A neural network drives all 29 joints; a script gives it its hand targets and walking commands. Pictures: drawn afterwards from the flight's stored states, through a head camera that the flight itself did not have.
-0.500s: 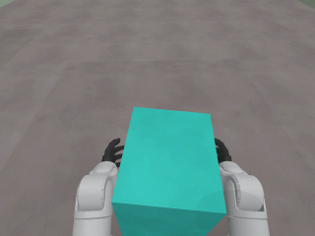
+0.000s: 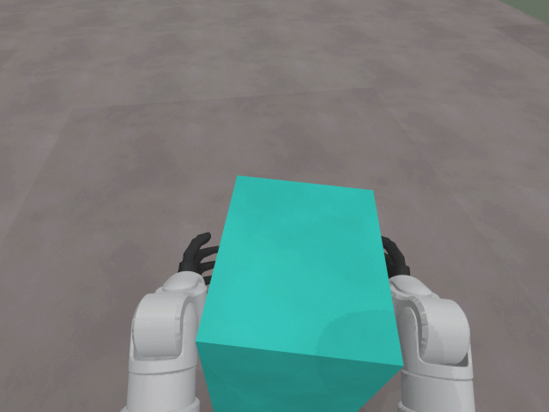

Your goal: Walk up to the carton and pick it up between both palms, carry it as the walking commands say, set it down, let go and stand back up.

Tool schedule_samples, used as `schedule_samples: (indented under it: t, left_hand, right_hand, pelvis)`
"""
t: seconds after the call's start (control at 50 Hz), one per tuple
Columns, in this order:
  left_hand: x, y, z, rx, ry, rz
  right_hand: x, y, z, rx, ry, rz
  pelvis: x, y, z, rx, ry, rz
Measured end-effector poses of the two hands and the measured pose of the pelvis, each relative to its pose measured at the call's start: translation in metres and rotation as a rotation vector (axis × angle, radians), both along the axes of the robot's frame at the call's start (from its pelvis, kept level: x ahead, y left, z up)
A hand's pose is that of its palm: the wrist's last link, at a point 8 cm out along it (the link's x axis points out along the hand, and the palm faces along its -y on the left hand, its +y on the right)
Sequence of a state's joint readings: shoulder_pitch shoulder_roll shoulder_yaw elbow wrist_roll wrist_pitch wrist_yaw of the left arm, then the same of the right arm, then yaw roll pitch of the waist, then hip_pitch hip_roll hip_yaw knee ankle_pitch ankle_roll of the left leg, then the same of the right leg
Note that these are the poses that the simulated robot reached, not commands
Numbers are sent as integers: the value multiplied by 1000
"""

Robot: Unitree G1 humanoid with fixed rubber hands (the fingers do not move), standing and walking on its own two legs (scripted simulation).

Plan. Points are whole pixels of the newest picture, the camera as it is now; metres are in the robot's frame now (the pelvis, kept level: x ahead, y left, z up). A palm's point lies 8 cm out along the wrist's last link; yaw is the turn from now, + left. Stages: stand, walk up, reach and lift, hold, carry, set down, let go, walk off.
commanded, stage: carry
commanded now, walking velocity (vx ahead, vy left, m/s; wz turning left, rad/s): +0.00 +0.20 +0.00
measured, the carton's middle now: (288, 312) +0.27 +0.00 +0.04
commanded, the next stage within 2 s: none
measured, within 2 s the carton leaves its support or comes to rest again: neither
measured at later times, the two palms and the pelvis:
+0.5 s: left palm (89, 338) +0.22 +0.25 +0.07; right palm (303, 309) +0.26 -0.02 +0.08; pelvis -0.04 +0.08 +0.00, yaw +2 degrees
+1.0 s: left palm out of the picture +0.16 +0.34 +0.09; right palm (230, 387) +0.17 +0.07 +0.07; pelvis -0.12 +0.20 +0.01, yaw +3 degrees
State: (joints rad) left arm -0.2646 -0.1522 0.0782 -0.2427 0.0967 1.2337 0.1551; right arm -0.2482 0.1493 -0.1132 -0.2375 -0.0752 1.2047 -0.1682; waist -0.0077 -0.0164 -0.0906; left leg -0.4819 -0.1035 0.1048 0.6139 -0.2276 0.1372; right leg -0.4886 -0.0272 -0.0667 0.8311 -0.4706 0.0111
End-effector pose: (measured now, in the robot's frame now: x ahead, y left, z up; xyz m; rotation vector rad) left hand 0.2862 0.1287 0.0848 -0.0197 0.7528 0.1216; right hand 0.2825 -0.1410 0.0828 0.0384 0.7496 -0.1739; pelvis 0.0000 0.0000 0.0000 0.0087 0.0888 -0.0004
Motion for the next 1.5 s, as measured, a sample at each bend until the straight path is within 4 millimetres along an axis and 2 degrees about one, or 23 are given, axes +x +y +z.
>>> schedule_samples:
  t: [0.08, 0.18, 0.32, 0.42, 0.5, 0.6, 0.72, 0.86, 0.96, 1.02, 1.08, 1.16, 1.2, 1.34, 1.42, 1.5]
  left_hand:
    - [2, -3, 3, 43, -11, -28]
    - [-13, 14, -2, 33, 29, 1]
    - [-31, 63, -6, 14, 3, 66]
    - [-50, 101, -18, -28, 22, 104]
    - [-64, 120, -19, -36, 15, 125]
    - [-77, 135, -13, -1, 5, 114]
    - [-90, 160, -14, -24, 0, 86]
    - [-109, 183, -15, -21, 35, 57]
    - [-121, 197, -4, 23, 18, 31]
    - [-133, 214, 3, 49, 30, 37]
    - [-141, 232, 5, 19, 22, 48]
    - [-143, 255, 9, -12, -36, 38]
    - [-146, 270, 5, -26, -43, 40]
    - [-178, 312, -17, -33, 39, 64]
    - [-192, 323, -18, -31, 21, 75]
    - [-208, 334, -15, 22, 46, 46]
  right_hand:
    - [-4, -2, -7, 50, -12, -35]
    - [-13, 14, -11, 33, 28, 3]
    - [-11, 63, -6, 11, 2, 68]
    - [-18, 103, -6, -39, 22, 113]
    - [-27, 122, -6, -42, 14, 131]
    - [-44, 137, -10, -3, 1, 118]
    - [-66, 161, -5, -33, -5, 92]
    - [-92, 184, -7, -28, 32, 64]
    - [-109, 198, -6, 21, 13, 35]
    - [-121, 214, -7, 40, 27, 45]
    - [-130, 232, 0, 13, 17, 57]
    - [-133, 255, 12, -14, -40, 40]
    - [-135, 270, 14, -28, -46, 39]
    - [-160, 313, -6, -47, 38, 76]
    - [-173, 324, -11, -32, 19, 76]
    - [-195, 334, -19, 11, 43, 57]
  pelvis:
    - [-6, 6, -1, -28, 2, 15]
    - [-12, 13, 4, -2, -9, 50]
    - [-22, 43, 1, 23, -11, 82]
    - [-31, 70, -2, 22, -22, 54]
    - [-44, 83, -4, 1, -25, 43]
    - [-60, 102, -6, -31, -33, 77]
    - [-75, 133, -9, -19, -49, 85]
    - [-99, 164, -1, -22, -31, 28]
    - [-117, 187, 2, -20, -14, 28]
    - [-125, 202, 7, -28, -26, 43]
    - [-130, 217, 8, -20, -34, 29]
    - [-135, 242, 0, -13, -33, 58]
    - [-139, 257, -2, 18, -43, 59]
    - [-164, 291, -5, -3, -31, 13]
    - [-183, 303, -10, 19, -21, 9]
    - [-197, 320, -5, -10, -25, 37]
